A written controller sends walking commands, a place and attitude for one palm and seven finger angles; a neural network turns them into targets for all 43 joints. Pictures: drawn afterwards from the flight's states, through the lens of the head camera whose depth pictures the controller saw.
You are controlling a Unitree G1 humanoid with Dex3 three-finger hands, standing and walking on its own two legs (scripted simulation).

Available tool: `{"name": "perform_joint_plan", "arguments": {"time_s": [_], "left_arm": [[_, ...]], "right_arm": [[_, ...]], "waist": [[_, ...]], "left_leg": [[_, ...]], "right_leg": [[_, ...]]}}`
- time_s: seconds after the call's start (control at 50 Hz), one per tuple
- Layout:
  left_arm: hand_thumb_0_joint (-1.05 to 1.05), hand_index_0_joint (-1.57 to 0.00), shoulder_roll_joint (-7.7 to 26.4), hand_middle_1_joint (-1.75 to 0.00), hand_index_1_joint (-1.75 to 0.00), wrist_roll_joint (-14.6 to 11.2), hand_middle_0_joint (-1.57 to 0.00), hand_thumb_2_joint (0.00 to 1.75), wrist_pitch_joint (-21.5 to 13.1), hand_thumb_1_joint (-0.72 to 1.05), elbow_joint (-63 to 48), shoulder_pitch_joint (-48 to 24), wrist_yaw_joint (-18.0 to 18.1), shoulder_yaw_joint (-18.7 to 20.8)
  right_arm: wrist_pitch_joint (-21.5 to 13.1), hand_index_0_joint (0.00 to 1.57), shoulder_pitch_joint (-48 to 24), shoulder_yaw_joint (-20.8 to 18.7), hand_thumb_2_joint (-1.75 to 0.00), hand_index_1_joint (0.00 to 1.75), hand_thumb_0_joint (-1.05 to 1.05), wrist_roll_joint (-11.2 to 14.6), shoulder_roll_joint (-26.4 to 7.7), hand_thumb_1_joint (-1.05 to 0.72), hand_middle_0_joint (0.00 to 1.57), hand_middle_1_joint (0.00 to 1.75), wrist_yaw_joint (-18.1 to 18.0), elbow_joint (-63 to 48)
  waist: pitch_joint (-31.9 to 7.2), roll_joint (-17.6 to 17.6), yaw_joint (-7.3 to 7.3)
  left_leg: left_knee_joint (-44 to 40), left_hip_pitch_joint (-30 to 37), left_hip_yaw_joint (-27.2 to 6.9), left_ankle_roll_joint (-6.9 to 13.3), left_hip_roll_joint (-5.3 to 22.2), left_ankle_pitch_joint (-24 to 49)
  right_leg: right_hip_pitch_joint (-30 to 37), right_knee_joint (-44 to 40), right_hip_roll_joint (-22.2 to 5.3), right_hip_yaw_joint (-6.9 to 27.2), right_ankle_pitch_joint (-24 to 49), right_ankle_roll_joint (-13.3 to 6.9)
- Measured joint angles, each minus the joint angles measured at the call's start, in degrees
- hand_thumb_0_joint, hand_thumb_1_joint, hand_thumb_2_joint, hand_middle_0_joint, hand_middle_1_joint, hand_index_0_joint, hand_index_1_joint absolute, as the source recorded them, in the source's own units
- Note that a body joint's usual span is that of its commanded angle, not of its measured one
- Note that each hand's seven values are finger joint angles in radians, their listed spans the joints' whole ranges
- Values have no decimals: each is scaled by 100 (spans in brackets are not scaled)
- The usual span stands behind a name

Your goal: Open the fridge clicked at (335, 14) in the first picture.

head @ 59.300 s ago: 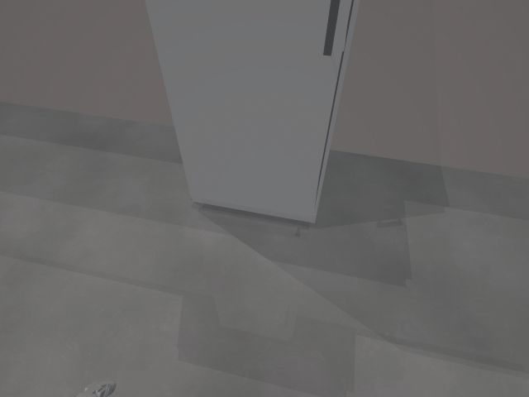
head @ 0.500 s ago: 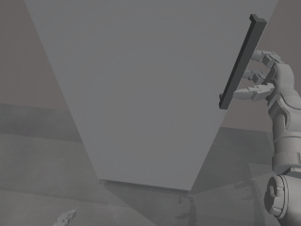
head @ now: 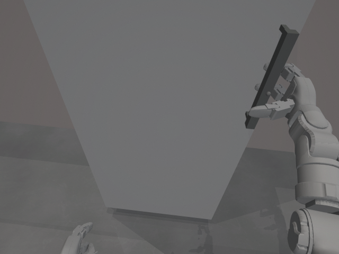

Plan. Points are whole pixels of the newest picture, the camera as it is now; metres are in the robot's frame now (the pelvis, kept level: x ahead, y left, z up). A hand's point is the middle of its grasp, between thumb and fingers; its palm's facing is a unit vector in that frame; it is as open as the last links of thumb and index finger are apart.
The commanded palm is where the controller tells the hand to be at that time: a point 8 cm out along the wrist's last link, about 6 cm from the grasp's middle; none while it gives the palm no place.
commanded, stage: slide the fingers in behind the handle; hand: right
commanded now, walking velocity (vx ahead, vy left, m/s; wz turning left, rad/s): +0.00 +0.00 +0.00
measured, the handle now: (264, 82) +0.46 -0.19 +0.22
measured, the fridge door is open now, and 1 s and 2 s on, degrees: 0 0 0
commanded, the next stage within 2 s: grip the handle and tug to test in 0.92 s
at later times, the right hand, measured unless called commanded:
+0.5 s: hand (260, 92) +0.41 -0.16 +0.23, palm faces +0.08 +1.00 +0.01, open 14.0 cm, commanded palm +0.39 -0.21 +0.23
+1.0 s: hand (260, 94) +0.40 -0.16 +0.23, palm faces +0.07 +1.00 +0.01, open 14.2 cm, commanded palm +0.38 -0.20 +0.23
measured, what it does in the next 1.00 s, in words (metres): stands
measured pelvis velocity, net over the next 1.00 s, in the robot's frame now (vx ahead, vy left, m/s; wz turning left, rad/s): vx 0.01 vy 0.01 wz -0.01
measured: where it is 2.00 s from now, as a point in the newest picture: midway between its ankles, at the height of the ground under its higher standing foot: outside the picture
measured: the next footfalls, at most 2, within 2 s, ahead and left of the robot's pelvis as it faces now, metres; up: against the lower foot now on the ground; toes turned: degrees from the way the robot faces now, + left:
none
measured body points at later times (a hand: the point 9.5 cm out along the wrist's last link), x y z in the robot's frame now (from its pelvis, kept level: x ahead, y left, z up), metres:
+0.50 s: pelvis +0.00 +0.02 +0.00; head -0.02 +0.03 +0.45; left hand +0.16 +0.26 -0.10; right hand +0.40 -0.21 +0.23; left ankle -0.06 +0.11 -0.74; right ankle +0.04 -0.12 -0.74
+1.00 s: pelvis +0.01 +0.01 +0.00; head -0.02 +0.02 +0.45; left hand +0.16 +0.25 -0.10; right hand +0.39 -0.21 +0.23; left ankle -0.06 +0.11 -0.74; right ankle +0.04 -0.12 -0.74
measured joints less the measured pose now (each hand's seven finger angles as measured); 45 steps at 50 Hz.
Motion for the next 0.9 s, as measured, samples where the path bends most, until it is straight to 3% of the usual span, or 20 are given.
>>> {"name": "perform_joint_plan", "arguments": {"time_s": [0.4, 0.9], "left_arm": [[1, -21, 39, -30, -30, 28, -20, 90, 128, 91, 75, -142, 10, 22], [1, -20, 3, -30, -30, 30, -20, 90, 132, 91, 74, -128, -34, 28]], "right_arm": [[294, 29, 96, 88, -30, 120, -1, 1, 165, 50, 29, 120, -188, -348], [245, 26, 238, 133, -30, 120, -1, -13, 245, 50, 26, 120, -252, -556]], "waist": [[25, -40, -63], [55, -14, -81]], "left_leg": [[11, 113, 77, 96, -43, -70], [5, 176, 46, 75, -15, -79]], "right_leg": [[126, -69, -25, 86, 6, 95], [202, -86, -1, 53, -8, 75]]}}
